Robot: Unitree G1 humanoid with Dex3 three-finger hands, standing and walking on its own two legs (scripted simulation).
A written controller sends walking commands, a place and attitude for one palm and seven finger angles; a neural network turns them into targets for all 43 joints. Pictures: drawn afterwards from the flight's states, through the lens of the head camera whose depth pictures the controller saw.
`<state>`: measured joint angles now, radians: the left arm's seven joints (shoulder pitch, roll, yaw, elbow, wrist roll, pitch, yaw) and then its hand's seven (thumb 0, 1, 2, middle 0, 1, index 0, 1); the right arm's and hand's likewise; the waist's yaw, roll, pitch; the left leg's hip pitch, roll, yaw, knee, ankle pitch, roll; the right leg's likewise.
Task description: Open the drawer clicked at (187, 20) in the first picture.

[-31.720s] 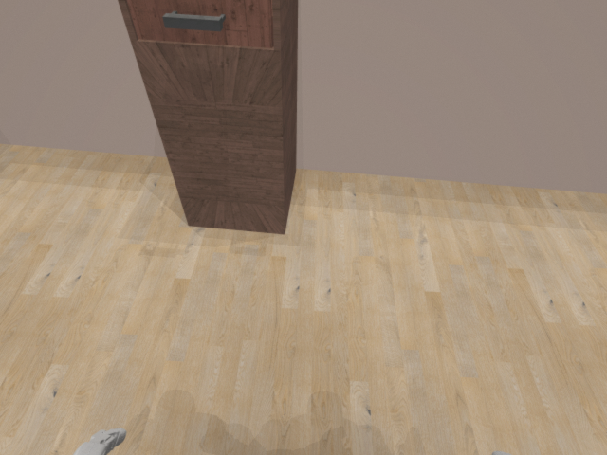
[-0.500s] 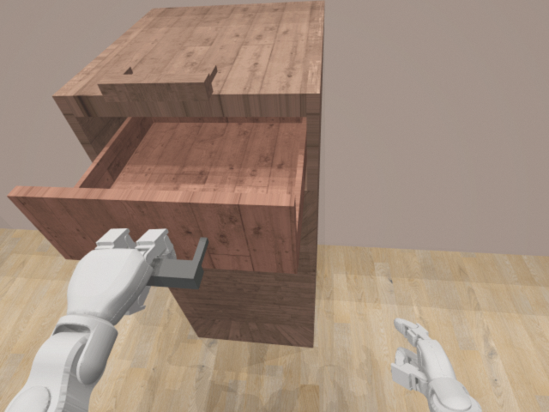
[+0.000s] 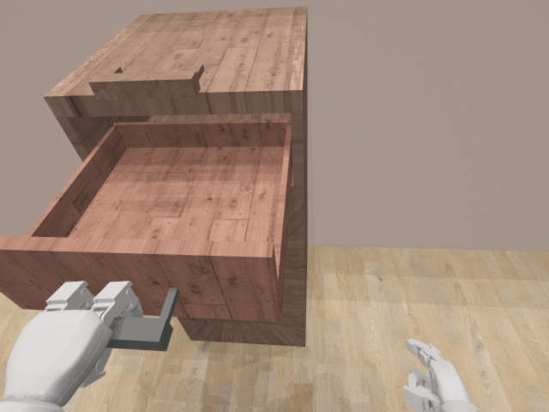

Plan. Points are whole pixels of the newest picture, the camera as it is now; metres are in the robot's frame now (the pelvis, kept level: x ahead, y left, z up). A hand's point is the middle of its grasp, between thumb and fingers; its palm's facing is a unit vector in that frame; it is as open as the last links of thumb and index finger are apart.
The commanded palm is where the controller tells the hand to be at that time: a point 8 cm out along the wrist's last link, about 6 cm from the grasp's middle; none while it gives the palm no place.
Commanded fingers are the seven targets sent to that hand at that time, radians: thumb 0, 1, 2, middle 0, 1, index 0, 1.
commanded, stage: pull the drawer open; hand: left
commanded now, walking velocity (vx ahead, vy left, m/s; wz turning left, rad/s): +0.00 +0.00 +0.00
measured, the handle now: (114, 312) +0.20 +0.22 +0.12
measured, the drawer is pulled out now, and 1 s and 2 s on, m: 0.29 0.30 0.30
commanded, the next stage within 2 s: open the thumb to release the handle in 0.24 s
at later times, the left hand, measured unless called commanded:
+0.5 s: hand (85, 367) +0.14 +0.24 +0.10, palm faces +0.08 -0.08 -0.99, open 6.3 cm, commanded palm +0.11 +0.25 +0.16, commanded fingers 0.00 0.27 0.63 -0.35 -1.28 -0.35 -1.28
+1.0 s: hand (85, 369) +0.14 +0.24 +0.10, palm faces +0.08 -0.12 -0.99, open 13.5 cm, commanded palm +0.11 +0.24 +0.15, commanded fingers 0.00 -0.50 0.30 -0.30 -1.20 -0.30 -1.20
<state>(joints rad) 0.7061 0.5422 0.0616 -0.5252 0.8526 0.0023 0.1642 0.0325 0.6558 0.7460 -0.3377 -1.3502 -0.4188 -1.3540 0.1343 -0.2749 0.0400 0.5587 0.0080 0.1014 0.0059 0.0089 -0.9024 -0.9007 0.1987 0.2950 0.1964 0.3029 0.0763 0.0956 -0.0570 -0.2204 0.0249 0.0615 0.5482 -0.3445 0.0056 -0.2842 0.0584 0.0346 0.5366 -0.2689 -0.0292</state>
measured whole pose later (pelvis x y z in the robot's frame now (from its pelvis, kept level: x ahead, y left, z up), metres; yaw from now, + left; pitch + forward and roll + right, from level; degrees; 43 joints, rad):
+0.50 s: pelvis -0.02 +0.00 +0.00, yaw +2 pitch -1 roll +0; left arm 0.57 0.52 0.03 -0.45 0.89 -0.04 0.17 0.00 0.58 0.77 -0.39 -1.33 -0.41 -1.34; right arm 0.12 -0.25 0.02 0.60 -0.01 0.05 -0.02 0.01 -0.90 -0.90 0.20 0.29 0.20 0.30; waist 0.11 0.11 -0.02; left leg -0.23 0.01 0.03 0.58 -0.33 0.01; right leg -0.28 0.04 0.00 0.56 -0.27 -0.02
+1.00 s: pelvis -0.03 +0.00 +0.00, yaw +2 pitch -2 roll +0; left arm 0.51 0.48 0.01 -0.44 0.90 0.00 0.12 0.00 -0.44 0.33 -0.37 -1.22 -0.32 -1.21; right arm 0.10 -0.25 0.03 0.61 -0.01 0.07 -0.01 0.01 -0.90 -0.90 0.20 0.30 0.20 0.30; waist 0.10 0.10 -0.01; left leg -0.20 0.00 0.03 0.53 -0.29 0.01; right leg -0.25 0.03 0.01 0.51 -0.22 -0.02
